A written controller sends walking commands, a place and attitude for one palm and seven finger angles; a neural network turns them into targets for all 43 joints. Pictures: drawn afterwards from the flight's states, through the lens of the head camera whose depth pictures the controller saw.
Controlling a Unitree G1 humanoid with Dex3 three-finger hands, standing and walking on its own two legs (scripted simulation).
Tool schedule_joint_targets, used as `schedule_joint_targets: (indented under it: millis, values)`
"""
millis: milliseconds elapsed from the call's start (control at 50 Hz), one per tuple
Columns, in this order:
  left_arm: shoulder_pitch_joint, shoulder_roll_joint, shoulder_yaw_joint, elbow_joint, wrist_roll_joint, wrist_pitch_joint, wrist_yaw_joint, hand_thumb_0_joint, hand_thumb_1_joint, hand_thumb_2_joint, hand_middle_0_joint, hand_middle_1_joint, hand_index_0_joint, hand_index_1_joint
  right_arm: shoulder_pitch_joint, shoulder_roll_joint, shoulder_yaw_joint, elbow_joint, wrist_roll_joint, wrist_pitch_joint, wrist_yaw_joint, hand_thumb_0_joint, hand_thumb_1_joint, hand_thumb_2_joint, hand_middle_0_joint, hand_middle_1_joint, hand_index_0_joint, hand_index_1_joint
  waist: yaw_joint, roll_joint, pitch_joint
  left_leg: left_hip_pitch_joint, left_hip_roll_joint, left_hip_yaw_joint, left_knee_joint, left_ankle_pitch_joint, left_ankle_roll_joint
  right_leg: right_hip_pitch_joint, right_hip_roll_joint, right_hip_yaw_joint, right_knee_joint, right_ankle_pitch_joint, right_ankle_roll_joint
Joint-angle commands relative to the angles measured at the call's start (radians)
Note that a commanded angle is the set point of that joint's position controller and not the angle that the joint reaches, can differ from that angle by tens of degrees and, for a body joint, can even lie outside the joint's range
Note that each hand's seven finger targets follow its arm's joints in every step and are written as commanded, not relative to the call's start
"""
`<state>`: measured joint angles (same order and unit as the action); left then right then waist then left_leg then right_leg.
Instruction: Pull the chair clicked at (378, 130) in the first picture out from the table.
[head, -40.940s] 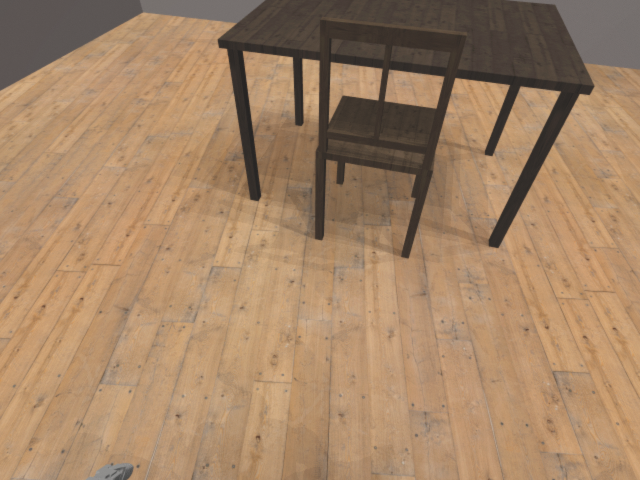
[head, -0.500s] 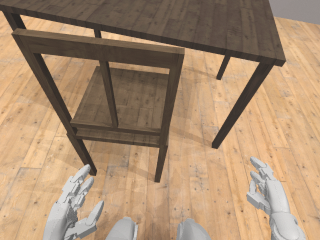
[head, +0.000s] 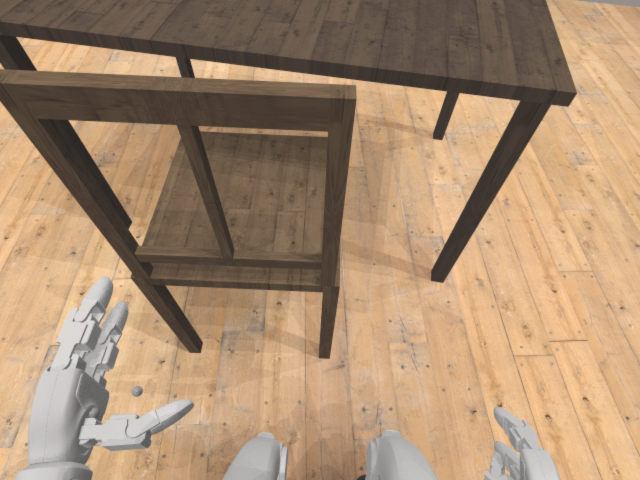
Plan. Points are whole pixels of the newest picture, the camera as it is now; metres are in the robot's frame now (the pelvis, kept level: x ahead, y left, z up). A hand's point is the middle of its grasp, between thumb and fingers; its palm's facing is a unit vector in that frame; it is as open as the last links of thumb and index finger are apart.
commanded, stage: raise the hand toward the chair's back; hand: left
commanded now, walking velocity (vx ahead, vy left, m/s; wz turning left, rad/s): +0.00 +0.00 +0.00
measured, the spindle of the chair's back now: (211, 200) +0.49 +0.19 +0.02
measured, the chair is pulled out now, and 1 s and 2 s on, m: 0.18 0.18 0.18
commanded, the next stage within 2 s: aim the fingers beside a spindle in 1.14 s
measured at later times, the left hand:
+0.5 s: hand (146, 369) +0.23 +0.20 +0.04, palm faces -0.02 -1.00 -0.05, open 16.8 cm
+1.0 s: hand (131, 340) +0.25 +0.22 +0.07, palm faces +0.06 -1.00 -0.07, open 16.9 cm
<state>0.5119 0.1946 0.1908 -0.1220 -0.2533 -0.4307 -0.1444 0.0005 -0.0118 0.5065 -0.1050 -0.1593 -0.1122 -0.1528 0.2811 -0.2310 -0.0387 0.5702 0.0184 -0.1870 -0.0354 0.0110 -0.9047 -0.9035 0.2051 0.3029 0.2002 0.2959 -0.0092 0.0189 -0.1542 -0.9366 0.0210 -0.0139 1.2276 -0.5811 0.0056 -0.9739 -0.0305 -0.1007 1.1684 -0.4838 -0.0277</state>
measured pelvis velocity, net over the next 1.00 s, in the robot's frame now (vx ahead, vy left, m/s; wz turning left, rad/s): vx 0.01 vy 0.01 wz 0.01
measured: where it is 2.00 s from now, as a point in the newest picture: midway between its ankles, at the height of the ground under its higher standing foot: outside the picture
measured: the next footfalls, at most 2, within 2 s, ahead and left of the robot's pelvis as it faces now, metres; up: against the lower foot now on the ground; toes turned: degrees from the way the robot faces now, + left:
none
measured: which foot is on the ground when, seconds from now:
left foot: down 0.00-1.00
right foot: down 0.00-1.00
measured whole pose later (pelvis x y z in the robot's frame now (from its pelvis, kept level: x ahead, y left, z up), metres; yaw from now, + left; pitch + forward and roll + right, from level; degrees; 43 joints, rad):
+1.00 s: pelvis +0.01 +0.01 +0.02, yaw +0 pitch +16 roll -2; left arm 0.31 0.25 0.23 0.03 -0.26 -0.40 -0.23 -0.02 -0.49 0.30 -0.06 -0.08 -0.07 -0.08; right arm 0.25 -0.25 0.00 0.53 0.02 -0.18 -0.03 0.01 -0.90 -0.90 0.20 0.30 0.20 0.30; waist -0.02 0.02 -0.15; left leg -0.87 0.01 -0.02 1.15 -0.56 0.02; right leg -0.89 -0.03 -0.10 1.08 -0.46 -0.01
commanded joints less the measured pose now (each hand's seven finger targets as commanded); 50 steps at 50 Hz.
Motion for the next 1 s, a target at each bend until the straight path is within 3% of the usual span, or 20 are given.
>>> schedule_joint_targets:
  millis: [0,60,100,140,160,220,240,300,340,380,440,460,500,540,600,680,760,840,920,980]
  values:
    - [-0.091,0.083,-0.064,-0.082,0.02,-0.092,-0.093,0.0,-0.243,0.41,-0.086,-0.12,-0.086,-0.12,-0.107,-0.141,-0.031,-0.175,0.012,-0.092,-0.006,0.0,-0.9,-0.9,0.2,0.3,0.2,0.3,-0.05,-0.017,-0.108,-0.015,-0.028,-0.023,-0.171,0.073,0.02,0.121,0.011,0.085,-0.206,-0.098,0.0]
    - [-0.096,0.174,0.024,-0.144,-0.004,-0.052,-0.133,0.0,-0.313,0.38,-0.079,-0.109,-0.079,-0.109,-0.103,-0.155,-0.036,-0.2,0.022,-0.099,-0.02,0.0,-0.9,-0.9,0.2,0.3,0.2,0.3,-0.012,0.029,-0.231,0.05,-0.029,-0.019,-0.196,0.129,0.025,0.205,0.01,0.086,-0.207,-0.031,-0.002]
    - [-0.083,0.203,0.085,-0.231,-0.022,-0.039,-0.112,0.0,-0.36,0.36,-0.074,-0.102,-0.074,-0.102,-0.107,-0.142,-0.038,-0.212,0.019,-0.095,-0.023,0.0,-0.9,-0.9,0.2,0.3,0.2,0.3,0.024,0.077,-0.309,0.125,-0.028,-0.02,-0.226,0.235,0.021,0.269,0.015,0.058,-0.183,0.086,-0.005]
    - [-0.059,0.218,0.135,-0.263,-0.032,-0.029,-0.059,0.0,-0.407,0.34,-0.069,-0.095,-0.069,-0.095,-0.104,-0.126,-0.037,-0.21,0.014,-0.084,-0.019,0.0,-0.9,-0.9,0.2,0.3,0.2,0.3,0.046,0.106,-0.329,0.171,-0.025,-0.029,-0.248,0.322,0.009,0.289,0.025,0.031,-0.163,0.159,-0.008]
    - [-0.056,0.173,0.112,-0.276,-0.04,-0.03,-0.037,0.0,-0.43,0.33,-0.067,-0.091,-0.067,-0.091,-0.104,-0.115,-0.033,-0.21,0.012,-0.079,-0.016,0.0,-0.9,-0.9,0.2,0.3,0.2,0.3,0.039,0.1,-0.305,0.184,-0.025,-0.03,-0.249,0.359,0.006,0.289,0.025,0.021,-0.161,0.193,-0.008]
    - [-0.059,0.118,0.071,-0.192,-0.022,-0.022,0.004,0.0,-0.5,0.3,-0.06,-0.08,-0.06,-0.08,-0.099,-0.114,-0.031,-0.194,0.004,-0.062,-0.002,0.0,-0.9,-0.9,0.2,0.3,0.2,0.3,0.009,0.063,-0.224,0.17,-0.017,-0.034,-0.242,0.372,-0.002,0.242,0.031,0.004,-0.161,0.21,-0.003]
    - [-0.067,0.095,0.041,-0.134,-0.009,-0.011,-0.003,0.0,-0.5,0.3,-0.06,-0.08,-0.06,-0.08,-0.104,-0.117,-0.029,-0.191,0.002,-0.055,0.0,0.0,-0.9,-0.9,0.2,0.3,0.2,0.3,-0.011,0.035,-0.182,0.15,-0.016,-0.039,-0.239,0.352,0.001,0.22,0.032,0.001,-0.166,0.197,-0.001]
    - [-0.114,0.089,-0.021,-0.04,0.023,0.021,-0.056,0.0,-0.5,0.3,-0.06,-0.08,-0.06,-0.08,-0.097,-0.145,-0.023,-0.201,0.005,-0.041,0.003,0.0,-0.9,-0.9,0.2,0.3,0.2,0.3,-0.041,-0.003,-0.102,0.098,-0.013,-0.044,-0.242,0.242,0.002,0.167,0.032,0.004,-0.182,0.116,0.0]
    - [-0.162,0.118,-0.02,-0.026,0.025,0.04,-0.1,0.0,-0.5,0.3,-0.06,-0.08,-0.06,-0.08,-0.092,-0.156,-0.019,-0.216,0.01,-0.041,-0.003,0.0,-0.9,-0.9,0.2,0.3,0.2,0.3,-0.043,-0.002,-0.108,0.096,-0.017,-0.04,-0.245,0.216,0.01,0.182,0.03,0.018,-0.197,0.103,-0.001]
    - [-0.211,0.172,0.028,-0.083,0.01,0.04,-0.125,0.0,-0.5,0.3,-0.06,-0.08,-0.06,-0.08,-0.086,-0.162,-0.016,-0.228,0.011,-0.046,-0.01,0.0,-0.9,-0.9,0.2,0.3,0.2,0.3,-0.025,0.024,-0.175,0.132,-0.02,-0.043,-0.255,0.225,0.008,0.217,0.026,0.025,-0.203,0.108,-0.004]
    - [-0.247,0.244,0.125,-0.188,-0.02,0.014,-0.11,0.0,-0.5,0.3,-0.06,-0.08,-0.06,-0.08,-0.083,-0.151,-0.014,-0.227,0.006,-0.056,-0.018,0.0,-0.9,-0.9,0.2,0.3,0.2,0.3,0.006,0.058,-0.28,0.204,-0.019,-0.043,-0.256,0.342,0.003,0.279,0.029,0.026,-0.187,0.196,-0.007]
    - [-0.248,0.236,0.132,-0.216,-0.03,0.001,-0.102,0.0,-0.5,0.3,-0.06,-0.08,-0.06,-0.08,-0.076,-0.141,-0.011,-0.226,0.004,-0.058,-0.016,0.0,-0.9,-0.9,0.2,0.3,0.2,0.3,0.014,0.086,-0.306,0.227,-0.021,-0.043,-0.26,0.381,-0.002,0.292,0.027,0.025,-0.186,0.219,-0.007]
    - [-0.24,0.213,0.134,-0.204,-0.04,-0.02,-0.081,0.0,-0.5,0.3,-0.06,-0.08,-0.06,-0.08,-0.075,-0.128,-0.008,-0.205,0.002,-0.06,-0.013,0.0,-0.9,-0.9,0.2,0.3,0.2,0.3,0.013,0.094,-0.285,0.239,-0.019,-0.044,-0.259,0.428,-0.01,0.289,0.028,0.017,-0.18,0.248,-0.008]
    - [-0.229,0.196,0.131,-0.132,-0.039,-0.02,-0.075,0.0,-0.5,0.3,-0.06,-0.08,-0.06,-0.08,-0.075,-0.132,-0.011,-0.186,0.0,-0.058,-0.01,0.0,-0.9,-0.9,0.2,0.3,0.2,0.3,-0.002,0.046,-0.256,0.21,-0.016,-0.044,-0.246,0.425,-0.006,0.276,0.031,0.014,-0.182,0.257,-0.004]
    - [-0.246,0.157,0.079,-0.011,-0.024,0.016,-0.106,0.0,-0.5,0.3,-0.06,-0.08,-0.06,-0.08,-0.076,-0.152,-0.011,-0.178,0.007,-0.049,-0.007,0.0,-0.9,-0.9,0.2,0.3,0.2,0.3,-0.024,0.038,-0.171,0.156,-0.017,-0.042,-0.257,0.328,-0.007,0.231,0.029,0.01,-0.195,0.187,-0.001]
    - [-0.231,0.173,0.07,0.018,-0.028,0.076,-0.16,0.0,-0.5,0.3,-0.06,-0.08,-0.06,-0.08,-0.071,-0.171,-0.019,-0.204,0.018,-0.046,-0.011,0.0,-0.9,-0.9,0.2,0.3,0.2,0.3,-0.017,0.008,-0.205,0.165,-0.021,-0.034,-0.276,0.32,0.003,0.283,0.024,0.021,-0.225,0.195,0.001]
    - [-0.242,0.238,0.147,-0.117,-0.05,0.047,-0.134,0.0,-0.5,0.3,-0.06,-0.08,-0.06,-0.08,-0.07,-0.158,-0.021,-0.214,0.011,-0.057,-0.012,0.0,-0.9,-0.9,0.2,0.3,0.2,0.3,0.014,0.033,-0.307,0.214,-0.022,-0.033,-0.281,0.417,0.001,0.358,0.023,0.028,-0.215,0.277,0.0]
    - [-0.243,0.228,0.163,-0.101,-0.044,-0.026,-0.067,0.0,-0.5,0.3,-0.06,-0.08,-0.06,-0.08,-0.073,-0.14,-0.02,-0.182,0.001,-0.058,-0.004,0.0,-0.9,-0.9,0.2,0.3,0.2,0.3,0.009,0.038,-0.233,0.184,-0.019,-0.033,-0.274,0.393,-0.005,0.316,0.027,0.024,-0.206,0.246,-0.004]
    - [-0.249,0.165,0.082,0.007,-0.011,-0.029,-0.078,0.0,-0.5,0.3,-0.06,-0.08,-0.06,-0.08,-0.073,-0.156,-0.017,-0.178,0.003,-0.051,0.005,0.0,-0.9,-0.9,0.2,0.3,0.2,0.3,-0.022,0.056,-0.141,0.145,-0.018,-0.031,-0.276,0.27,-0.004,0.223,0.024,0.019,-0.213,0.134,-0.004]
    - [-0.25,0.179,0.068,-0.001,-0.013,0.002,-0.122,0.0,-0.5,0.3,-0.06,-0.08,-0.06,-0.08,-0.072,-0.168,-0.021,-0.196,0.011,-0.049,0.001,0.0,-0.9,-0.9,0.2,0.3,0.2,0.3,-0.023,0.041,-0.193,0.155,-0.021,-0.025,-0.275,0.261,0.007,0.262,0.021,0.034,-0.231,0.14,-0.001]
